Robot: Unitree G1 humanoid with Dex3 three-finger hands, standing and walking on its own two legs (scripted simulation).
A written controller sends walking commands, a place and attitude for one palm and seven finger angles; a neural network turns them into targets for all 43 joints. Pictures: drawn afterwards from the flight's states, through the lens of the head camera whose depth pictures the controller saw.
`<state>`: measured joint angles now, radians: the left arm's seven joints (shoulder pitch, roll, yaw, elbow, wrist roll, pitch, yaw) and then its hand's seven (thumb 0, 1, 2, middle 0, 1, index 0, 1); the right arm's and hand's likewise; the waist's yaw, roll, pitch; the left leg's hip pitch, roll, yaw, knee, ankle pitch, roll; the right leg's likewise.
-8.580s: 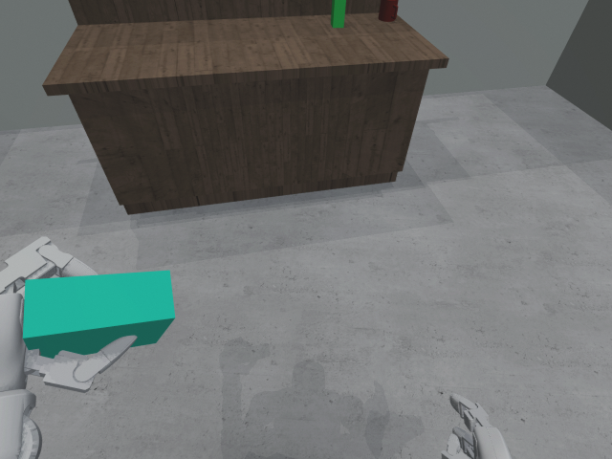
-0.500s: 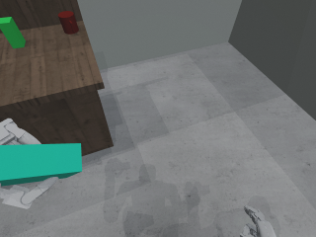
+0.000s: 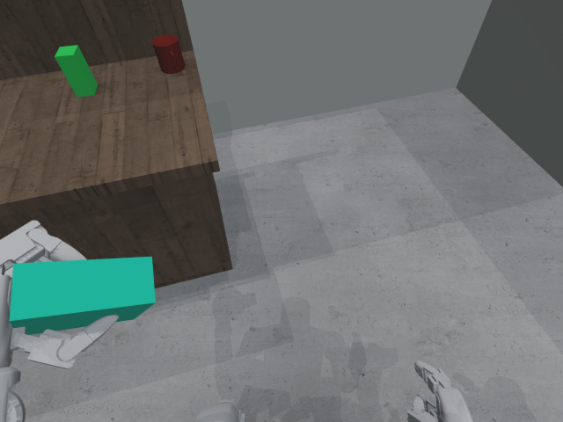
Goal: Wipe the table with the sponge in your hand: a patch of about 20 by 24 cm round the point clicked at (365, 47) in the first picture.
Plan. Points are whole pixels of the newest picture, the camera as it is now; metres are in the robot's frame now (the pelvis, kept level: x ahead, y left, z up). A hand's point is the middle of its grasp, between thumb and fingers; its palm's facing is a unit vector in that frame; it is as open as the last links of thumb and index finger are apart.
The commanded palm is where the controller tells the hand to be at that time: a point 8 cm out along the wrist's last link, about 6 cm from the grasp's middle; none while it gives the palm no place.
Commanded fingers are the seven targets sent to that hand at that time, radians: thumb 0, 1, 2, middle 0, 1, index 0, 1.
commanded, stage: take the last steps up to it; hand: left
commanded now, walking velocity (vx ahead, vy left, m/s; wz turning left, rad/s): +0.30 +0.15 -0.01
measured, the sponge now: (104, 294) +0.22 +0.20 +0.14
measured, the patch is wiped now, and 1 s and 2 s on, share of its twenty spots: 0.00 0.00 0.00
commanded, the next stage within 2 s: come to a stop and stand still in 0.88 s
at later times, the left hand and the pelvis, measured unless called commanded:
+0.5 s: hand (85, 197) +0.34 +0.26 +0.16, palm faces +0.35 -0.79 -0.50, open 9.1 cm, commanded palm +0.28 +0.31 +0.17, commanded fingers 0.00 0.10 1.30 -1.20 -1.60 -1.20 -1.60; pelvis +0.11 +0.04 -0.02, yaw -1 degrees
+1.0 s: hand (68, 127) +0.46 +0.33 +0.17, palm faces +0.34 -0.83 -0.44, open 9.1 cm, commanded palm +0.40 +0.38 +0.17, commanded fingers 0.00 0.10 1.30 -1.20 -1.60 -1.20 -1.60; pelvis +0.22 +0.11 -0.01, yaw -3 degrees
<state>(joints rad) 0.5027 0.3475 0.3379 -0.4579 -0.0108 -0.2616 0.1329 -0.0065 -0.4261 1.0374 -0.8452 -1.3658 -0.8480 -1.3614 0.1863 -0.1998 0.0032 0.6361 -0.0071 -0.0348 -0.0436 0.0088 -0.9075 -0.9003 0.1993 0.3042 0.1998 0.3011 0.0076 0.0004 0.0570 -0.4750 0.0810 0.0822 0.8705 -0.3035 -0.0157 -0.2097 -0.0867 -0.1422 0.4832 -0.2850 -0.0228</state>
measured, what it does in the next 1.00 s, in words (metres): walks ahead: left foot, then right foot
